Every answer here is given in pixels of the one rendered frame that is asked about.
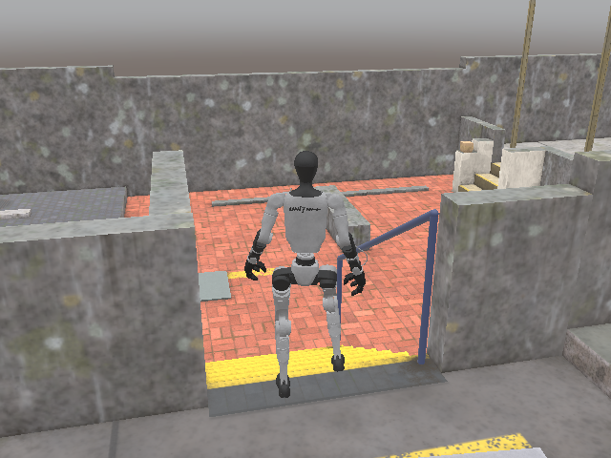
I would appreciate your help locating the stairs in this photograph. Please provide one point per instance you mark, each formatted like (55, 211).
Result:
(249, 367)
(483, 181)

